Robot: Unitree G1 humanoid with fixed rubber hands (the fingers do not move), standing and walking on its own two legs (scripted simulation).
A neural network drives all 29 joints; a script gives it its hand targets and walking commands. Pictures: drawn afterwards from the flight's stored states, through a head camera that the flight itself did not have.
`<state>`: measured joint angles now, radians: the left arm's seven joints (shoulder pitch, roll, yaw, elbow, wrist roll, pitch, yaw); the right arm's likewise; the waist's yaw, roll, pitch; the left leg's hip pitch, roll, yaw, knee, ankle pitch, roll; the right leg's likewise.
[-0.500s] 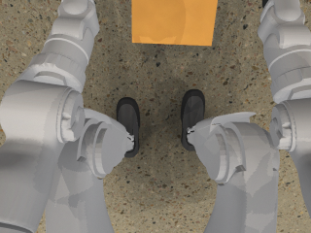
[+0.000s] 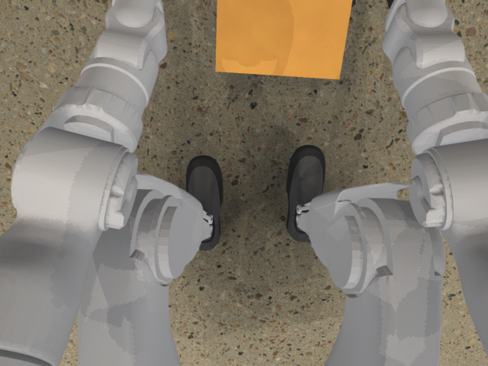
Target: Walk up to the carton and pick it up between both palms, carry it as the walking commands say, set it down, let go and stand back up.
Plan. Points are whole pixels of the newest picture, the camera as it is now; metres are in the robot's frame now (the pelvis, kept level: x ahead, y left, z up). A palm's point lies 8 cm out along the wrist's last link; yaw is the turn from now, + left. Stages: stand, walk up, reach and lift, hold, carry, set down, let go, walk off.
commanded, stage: reach and lift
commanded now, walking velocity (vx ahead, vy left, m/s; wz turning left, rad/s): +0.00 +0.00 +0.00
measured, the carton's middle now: (277, 18) +0.50 -0.05 -0.31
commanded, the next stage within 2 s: none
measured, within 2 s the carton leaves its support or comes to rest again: leaves its support in 0.94 s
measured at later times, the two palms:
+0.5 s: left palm out of the picture +0.53 +0.09 -0.23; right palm out of the picture +0.53 -0.17 -0.22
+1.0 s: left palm out of the picture +0.53 +0.08 -0.21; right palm out of the picture +0.52 -0.18 -0.21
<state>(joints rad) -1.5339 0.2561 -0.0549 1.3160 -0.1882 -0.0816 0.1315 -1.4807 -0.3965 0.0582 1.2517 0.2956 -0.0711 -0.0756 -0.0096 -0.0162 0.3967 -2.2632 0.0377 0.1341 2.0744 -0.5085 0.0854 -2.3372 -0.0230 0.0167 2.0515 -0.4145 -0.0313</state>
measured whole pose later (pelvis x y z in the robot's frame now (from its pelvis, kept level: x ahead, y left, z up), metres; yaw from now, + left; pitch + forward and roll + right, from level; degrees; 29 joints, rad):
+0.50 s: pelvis +0.00 +0.00 -0.01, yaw +2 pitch +43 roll +3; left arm -1.53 0.19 -0.04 1.31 -0.19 -0.08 0.17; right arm -1.50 -0.34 0.05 1.31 0.30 -0.13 -0.12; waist -0.03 -0.02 0.33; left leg -2.33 0.00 0.12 2.08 -0.49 0.08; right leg -2.39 -0.04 0.02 2.06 -0.42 -0.03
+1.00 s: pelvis -0.01 -0.01 +0.00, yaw +2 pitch +34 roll +1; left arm -1.63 0.19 -0.09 1.23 -0.19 0.08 0.27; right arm -1.58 -0.35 0.05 1.29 0.30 -0.03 -0.23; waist -0.04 -0.01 0.53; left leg -2.20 -0.04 0.09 2.09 -0.48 0.06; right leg -2.23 -0.01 0.02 2.08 -0.44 -0.02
